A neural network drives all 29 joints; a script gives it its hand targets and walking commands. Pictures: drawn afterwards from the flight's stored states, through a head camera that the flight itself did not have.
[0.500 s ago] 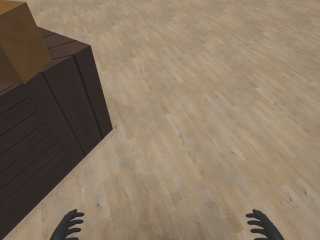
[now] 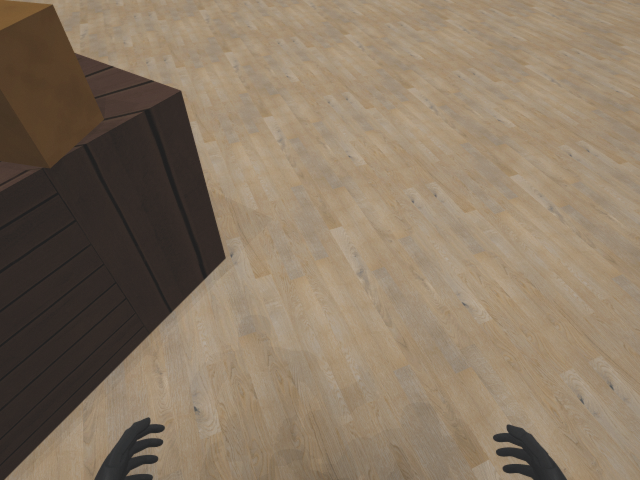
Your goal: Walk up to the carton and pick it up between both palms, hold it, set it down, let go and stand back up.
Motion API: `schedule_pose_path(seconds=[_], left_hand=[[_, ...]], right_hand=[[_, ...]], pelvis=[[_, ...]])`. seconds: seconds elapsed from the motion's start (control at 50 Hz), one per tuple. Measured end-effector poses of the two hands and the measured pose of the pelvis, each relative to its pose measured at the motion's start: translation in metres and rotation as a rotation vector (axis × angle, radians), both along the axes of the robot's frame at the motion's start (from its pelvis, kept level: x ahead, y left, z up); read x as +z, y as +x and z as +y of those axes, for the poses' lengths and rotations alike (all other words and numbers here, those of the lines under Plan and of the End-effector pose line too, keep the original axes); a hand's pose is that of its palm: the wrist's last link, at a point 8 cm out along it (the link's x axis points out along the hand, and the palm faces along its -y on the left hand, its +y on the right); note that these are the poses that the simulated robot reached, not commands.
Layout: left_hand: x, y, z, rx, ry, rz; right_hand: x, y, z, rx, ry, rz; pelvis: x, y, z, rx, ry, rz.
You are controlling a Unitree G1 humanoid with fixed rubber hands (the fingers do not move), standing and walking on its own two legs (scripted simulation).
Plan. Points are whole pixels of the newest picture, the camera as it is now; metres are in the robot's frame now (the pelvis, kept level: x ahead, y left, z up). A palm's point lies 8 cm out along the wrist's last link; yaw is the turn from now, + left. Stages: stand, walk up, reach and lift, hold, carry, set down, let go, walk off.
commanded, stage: stand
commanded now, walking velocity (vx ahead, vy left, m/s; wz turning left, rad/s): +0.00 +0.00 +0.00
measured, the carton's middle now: (6, 83) +0.85 +0.64 +0.09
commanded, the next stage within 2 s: walk up in 0.38 s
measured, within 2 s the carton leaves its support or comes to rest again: neither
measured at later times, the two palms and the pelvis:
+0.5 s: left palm out of the picture +0.14 +0.26 -0.07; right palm out of the picture +0.12 -0.28 -0.09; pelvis -0.01 +0.00 +0.00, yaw +0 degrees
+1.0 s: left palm (15, 474) +0.17 +0.39 -0.08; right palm out of the picture +0.08 -0.26 -0.07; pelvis +0.05 +0.07 +0.00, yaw +8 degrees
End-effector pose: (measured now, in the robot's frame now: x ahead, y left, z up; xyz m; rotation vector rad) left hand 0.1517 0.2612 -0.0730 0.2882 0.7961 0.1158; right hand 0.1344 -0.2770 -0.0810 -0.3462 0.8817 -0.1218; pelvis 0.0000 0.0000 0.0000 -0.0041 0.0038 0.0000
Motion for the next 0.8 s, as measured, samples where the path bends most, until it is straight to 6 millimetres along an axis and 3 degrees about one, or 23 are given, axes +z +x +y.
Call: schedule_pose_path(seconds=[0.6, 0.68, 0.8], left_hand=[[-0.002, -0.018, 0.002, 0.007, 0.005, 0.018], [0.001, -0.025, 0.019, 0.012, 0.026, 0.004], [0.008, -0.029, 0.068, 0.045, 0.067, 0.009]], right_hand=[[-0.005, -0.022, -0.007, -0.007, 0.002, 0.036], [-0.003, -0.025, -0.01, 0.044, -0.007, 0.087], [0.011, -0.008, -0.004, 0.097, -0.05, 0.12]], pelvis=[[0.0, -0.012, -0.003, 0.002, 0.003, -0.018], [0.0, -0.011, 0.0, 0.035, -0.001, -0.014], [0.003, 0.005, 0.023, 0.088, -0.012, -0.026]])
